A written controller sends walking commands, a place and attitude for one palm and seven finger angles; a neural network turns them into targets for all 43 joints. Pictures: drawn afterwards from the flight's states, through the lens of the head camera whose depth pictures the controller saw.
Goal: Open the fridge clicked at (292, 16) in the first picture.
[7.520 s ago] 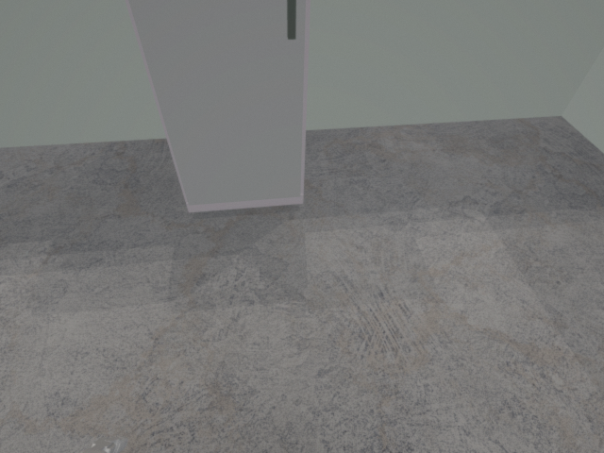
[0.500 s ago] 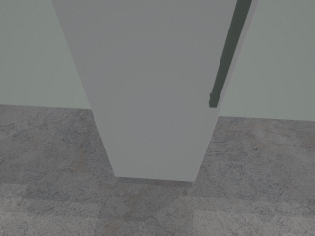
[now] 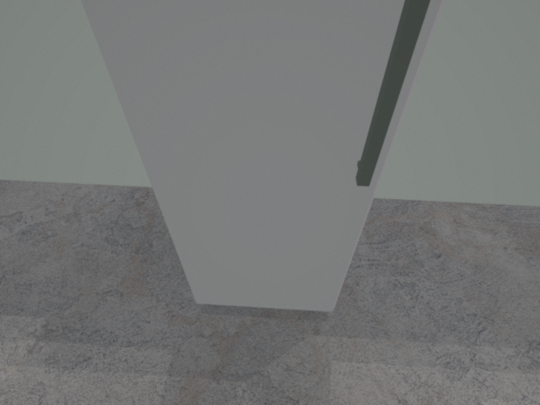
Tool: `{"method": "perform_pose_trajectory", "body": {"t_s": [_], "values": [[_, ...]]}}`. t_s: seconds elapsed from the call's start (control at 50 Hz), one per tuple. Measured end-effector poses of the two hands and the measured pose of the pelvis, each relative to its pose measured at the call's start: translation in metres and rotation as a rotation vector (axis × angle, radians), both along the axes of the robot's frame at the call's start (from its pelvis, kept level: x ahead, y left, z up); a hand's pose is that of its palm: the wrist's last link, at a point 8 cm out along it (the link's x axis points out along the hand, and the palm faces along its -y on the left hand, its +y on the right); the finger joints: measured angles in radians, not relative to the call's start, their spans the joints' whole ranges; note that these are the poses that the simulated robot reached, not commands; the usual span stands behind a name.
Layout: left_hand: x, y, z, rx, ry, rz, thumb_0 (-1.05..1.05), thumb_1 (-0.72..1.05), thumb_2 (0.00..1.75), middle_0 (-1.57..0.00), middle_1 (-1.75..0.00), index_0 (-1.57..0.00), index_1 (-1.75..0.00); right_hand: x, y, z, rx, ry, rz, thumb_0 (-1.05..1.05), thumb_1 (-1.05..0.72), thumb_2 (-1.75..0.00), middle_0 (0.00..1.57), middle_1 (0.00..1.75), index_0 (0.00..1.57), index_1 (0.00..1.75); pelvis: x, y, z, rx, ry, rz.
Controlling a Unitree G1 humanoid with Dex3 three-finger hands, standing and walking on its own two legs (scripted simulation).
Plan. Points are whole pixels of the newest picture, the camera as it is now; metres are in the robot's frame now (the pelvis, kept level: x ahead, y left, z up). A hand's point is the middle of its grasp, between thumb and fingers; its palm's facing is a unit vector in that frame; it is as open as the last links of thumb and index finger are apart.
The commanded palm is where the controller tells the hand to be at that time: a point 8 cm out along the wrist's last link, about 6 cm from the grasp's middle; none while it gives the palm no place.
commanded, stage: look again from close up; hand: right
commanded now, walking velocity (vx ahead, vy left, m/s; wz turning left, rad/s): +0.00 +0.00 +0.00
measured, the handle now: (395, 58) +0.53 -0.15 +0.26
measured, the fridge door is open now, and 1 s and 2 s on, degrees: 0 0 0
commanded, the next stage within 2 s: raise the hand to about handle height in 0.24 s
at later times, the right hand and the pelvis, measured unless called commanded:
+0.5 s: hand (420, 399) +0.16 -0.20 -0.05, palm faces +0.28 +0.94 -0.17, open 7.4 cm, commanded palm +0.11 -0.23 -0.05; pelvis +0.00 +0.01 -0.01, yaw -2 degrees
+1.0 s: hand (434, 369) +0.18 -0.20 +0.01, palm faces +0.02 +1.00 -0.07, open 10.0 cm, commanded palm +0.15 -0.26 +0.03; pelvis +0.00 +0.02 -0.06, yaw -4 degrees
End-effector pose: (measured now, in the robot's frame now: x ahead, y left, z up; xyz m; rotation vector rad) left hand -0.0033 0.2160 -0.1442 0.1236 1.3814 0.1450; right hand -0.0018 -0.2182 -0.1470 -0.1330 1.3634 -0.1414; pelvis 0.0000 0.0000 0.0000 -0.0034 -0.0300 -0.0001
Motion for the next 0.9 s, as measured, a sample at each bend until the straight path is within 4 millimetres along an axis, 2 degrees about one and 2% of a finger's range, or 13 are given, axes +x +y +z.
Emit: {"method": "perform_pose_trajectory", "body": {"t_s": [0.36,0.38,0.4,0.44,0.48,0.54,0.58,0.6,0.64,0.68,0.76,0.84,0.9], "values": [[0.005,0.006,-0.001,0.002,0.000,-0.003,0.01,0.92,0.90,-0.20,-0.30,-0.20,-0.30,0.002,0.005,0.000,-0.004,0.008,0.004,0.00,-0.91,-0.90,0.20,0.29,0.20,0.30,0.003,0.004,0.000,0.004,0.005,0.000],[0.008,0.008,0.001,0.011,-0.030,-0.002,0.01,0.92,0.90,-0.20,-0.30,-0.20,-0.30,0.009,0.001,0.005,-0.014,-0.024,-0.044,0.01,-0.92,-0.90,0.20,0.30,0.20,0.30,0.003,0.004,-0.001,0.005,0.000,-0.001],[0.014,0.011,0.004,0.032,-0.090,-0.006,0.01,0.93,0.90,-0.20,-0.30,-0.20,-0.30,0.025,-0.008,0.018,-0.037,-0.114,-0.097,0.02,-0.94,-0.90,0.20,0.30,0.20,0.30,0.002,0.005,-0.002,0.001,-0.007,0.000],[0.033,0.019,0.011,0.067,-0.246,-0.005,0.02,0.93,0.90,-0.20,-0.30,-0.20,-0.30,0.068,-0.021,0.056,-0.104,-0.411,-0.120,0.04,-0.94,-0.89,0.20,0.30,0.20,0.31,0.003,0.006,-0.005,-0.006,-0.001,-0.011],[0.059,0.027,0.018,0.087,-0.402,-0.016,0.02,0.93,0.90,-0.20,-0.30,-0.20,-0.30,0.110,-0.025,0.097,-0.130,-0.692,-0.117,0.04,-0.92,-0.89,0.20,0.32,0.20,0.32,0.002,0.006,-0.009,-0.005,0.009,-0.033],[0.103,0.038,0.030,0.105,-0.610,-0.055,0.02,0.92,0.90,-0.20,-0.30,-0.20,-0.30,0.163,-0.017,0.147,-0.090,-1.076,-0.055,0.03,-0.87,-0.87,0.20,0.34,0.20,0.35,-0.002,0.008,-0.019,-0.005,0.053,-0.040],[0.132,0.045,0.039,0.114,-0.724,-0.086,0.02,0.92,0.90,-0.20,-0.30,-0.20,-0.30,0.182,-0.005,0.162,-0.012,-1.278,0.009,0.02,-0.83,-0.86,0.20,0.36,0.20,0.37,-0.004,0.011,-0.028,-0.009,0.092,-0.030],[0.146,0.048,0.044,0.117,-0.772,-0.103,0.02,0.92,0.90,-0.20,-0.30,-0.20,-0.30,0.186,0.000,0.164,0.031,-1.349,0.053,0.02,-0.81,-0.85,0.20,0.37,0.20,0.38,-0.005,0.012,-0.034,-0.010,0.105,-0.025],[0.171,0.053,0.054,0.126,-0.853,-0.134,0.02,0.92,0.90,-0.20,-0.30,-0.20,-0.30,0.185,0.009,0.157,0.099,-1.407,0.142,0.01,-0.76,-0.83,0.20,0.40,0.20,0.41,-0.005,0.015,-0.044,-0.011,0.126,-0.019],[0.193,0.057,0.063,0.139,-0.911,-0.154,0.02,0.91,0.90,-0.20,-0.30,-0.20,-0.30,0.176,0.010,0.141,0.140,-1.370,0.173,0.01,-0.72,-0.81,0.21,0.43,0.21,0.43,-0.004,0.018,-0.053,-0.014,0.142,-0.016],[0.226,0.054,0.072,0.156,-0.961,-0.202,0.01,0.91,0.90,-0.20,-0.30,-0.20,-0.30,0.142,-0.007,0.116,0.110,-1.239,0.065,0.01,-0.61,-0.78,0.22,0.48,0.22,0.49,0.000,0.023,-0.062,-0.002,0.158,-0.030],[0.240,0.039,0.062,0.134,-0.939,-0.267,0.01,0.91,0.90,-0.20,-0.30,-0.20,-0.30,0.121,-0.027,0.129,-0.011,-1.277,0.014,0.01,-0.52,-0.74,0.23,0.54,0.23,0.55,0.003,0.026,-0.067,0.026,0.171,-0.058],[0.238,0.025,0.045,0.094,-0.892,-0.295,0.01,0.91,0.90,-0.20,-0.30,-0.20,-0.30,0.128,-0.034,0.146,-0.031,-1.363,0.059,0.01,-0.45,-0.71,0.23,0.59,0.23,0.60,0.001,0.027,-0.069,0.046,0.175,-0.075]]}}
